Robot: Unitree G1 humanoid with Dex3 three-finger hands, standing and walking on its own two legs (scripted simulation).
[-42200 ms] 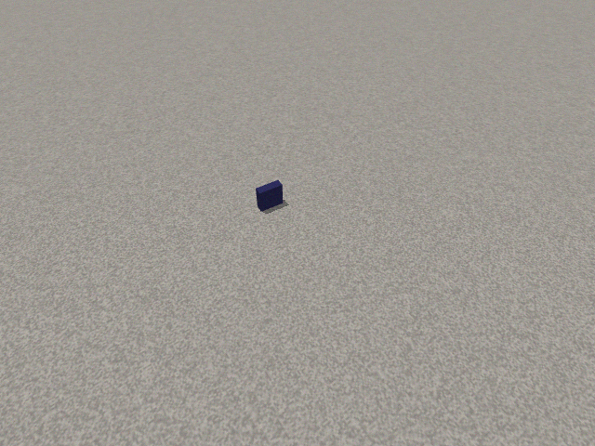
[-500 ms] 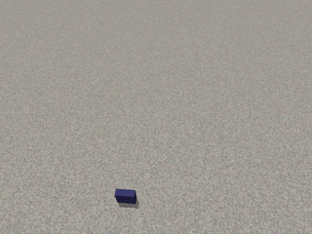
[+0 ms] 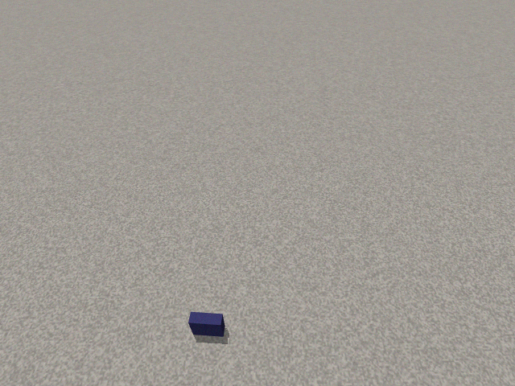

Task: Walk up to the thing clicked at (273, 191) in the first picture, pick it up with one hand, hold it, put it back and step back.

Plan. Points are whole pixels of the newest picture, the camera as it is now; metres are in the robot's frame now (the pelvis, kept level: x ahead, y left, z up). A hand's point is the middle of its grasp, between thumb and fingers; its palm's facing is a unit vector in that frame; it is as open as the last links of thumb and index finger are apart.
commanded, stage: stand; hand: left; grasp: from above
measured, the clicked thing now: (207, 324) +0.50 +0.20 -0.72
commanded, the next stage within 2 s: step back in 0.62 s
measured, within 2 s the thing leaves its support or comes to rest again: neither
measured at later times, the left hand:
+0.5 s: hand out of the picture +0.06 +0.25 -0.16, palm faces +0.00 -0.94 -0.34, open 7.4 cm
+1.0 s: hand out of the picture +0.10 +0.31 -0.18, palm faces +0.01 -0.93 -0.37, open 7.4 cm
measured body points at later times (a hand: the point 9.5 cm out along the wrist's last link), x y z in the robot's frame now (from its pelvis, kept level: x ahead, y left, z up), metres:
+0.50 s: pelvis +0.00 -0.01 +0.00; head +0.01 -0.01 +0.45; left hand +0.06 +0.29 -0.13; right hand +0.06 -0.30 -0.14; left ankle +0.02 +0.14 -0.75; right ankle -0.02 -0.12 -0.75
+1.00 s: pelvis -0.05 +0.04 -0.03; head +0.03 +0.07 +0.41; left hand +0.10 +0.36 -0.16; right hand +0.02 -0.28 -0.14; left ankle -0.04 +0.14 -0.75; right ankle -0.05 -0.12 -0.70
